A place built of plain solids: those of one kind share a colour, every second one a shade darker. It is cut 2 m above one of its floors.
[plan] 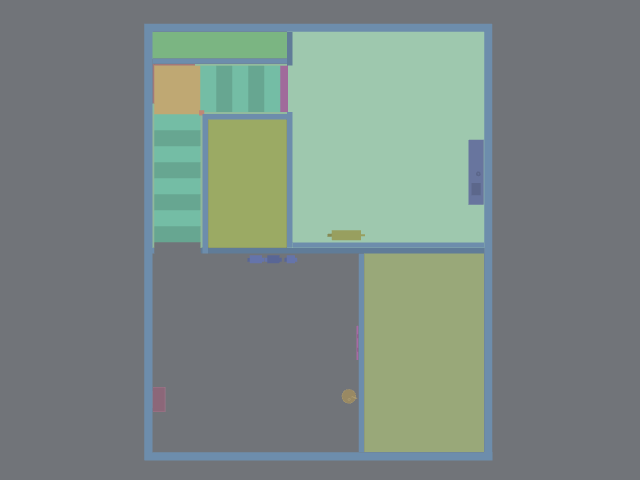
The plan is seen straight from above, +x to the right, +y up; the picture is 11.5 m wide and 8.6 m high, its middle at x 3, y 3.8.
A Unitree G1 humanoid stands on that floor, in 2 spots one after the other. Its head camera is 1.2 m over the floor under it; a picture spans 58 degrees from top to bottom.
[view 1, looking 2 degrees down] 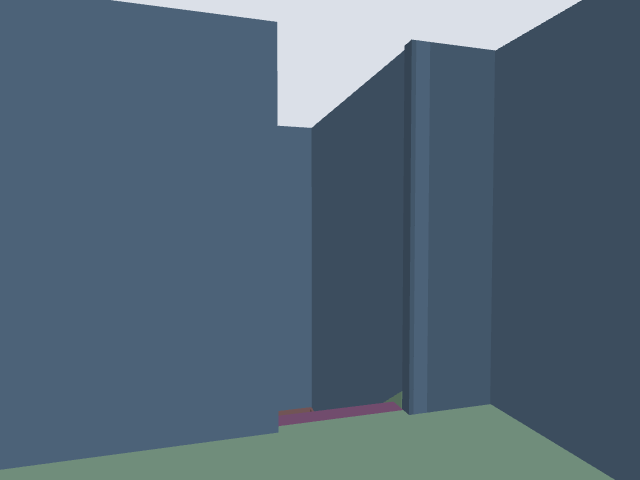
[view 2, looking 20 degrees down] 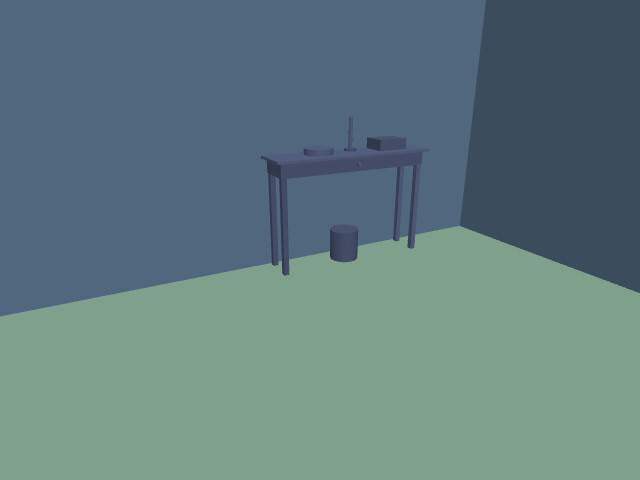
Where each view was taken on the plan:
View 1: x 4.94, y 5.64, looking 164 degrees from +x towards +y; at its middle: wall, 4.77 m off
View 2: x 3.29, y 6.57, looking -28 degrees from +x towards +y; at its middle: wall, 3.20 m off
